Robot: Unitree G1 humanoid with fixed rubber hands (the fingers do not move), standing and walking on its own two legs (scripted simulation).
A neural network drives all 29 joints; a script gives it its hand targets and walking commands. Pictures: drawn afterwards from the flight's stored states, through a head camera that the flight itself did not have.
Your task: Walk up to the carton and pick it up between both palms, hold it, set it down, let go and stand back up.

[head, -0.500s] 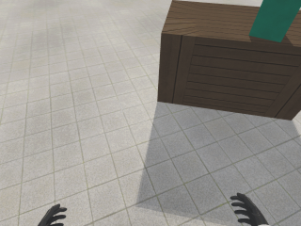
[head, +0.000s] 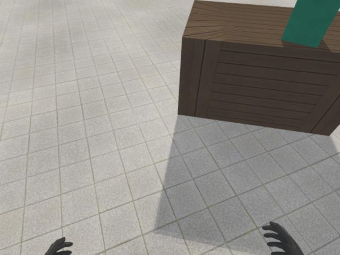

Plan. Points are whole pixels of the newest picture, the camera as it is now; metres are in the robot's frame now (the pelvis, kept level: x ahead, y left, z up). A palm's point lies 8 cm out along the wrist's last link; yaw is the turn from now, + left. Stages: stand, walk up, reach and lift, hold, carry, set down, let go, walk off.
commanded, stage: stand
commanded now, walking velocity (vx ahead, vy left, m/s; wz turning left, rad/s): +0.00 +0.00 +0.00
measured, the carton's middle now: (310, 15) +1.31 -0.83 +0.03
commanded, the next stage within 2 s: walk up in 1.44 s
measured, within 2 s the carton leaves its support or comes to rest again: neither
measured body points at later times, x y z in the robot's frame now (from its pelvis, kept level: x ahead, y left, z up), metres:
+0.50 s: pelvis +0.00 +0.00 +0.00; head +0.00 +0.00 +0.45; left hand +0.12 +0.29 -0.10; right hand +0.14 -0.28 -0.09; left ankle +0.00 +0.12 -0.72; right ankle +0.00 -0.12 -0.72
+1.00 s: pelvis -0.02 +0.00 +0.01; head -0.01 +0.00 +0.46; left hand +0.10 +0.29 -0.10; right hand +0.12 -0.28 -0.09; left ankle +0.00 +0.12 -0.72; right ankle +0.00 -0.12 -0.72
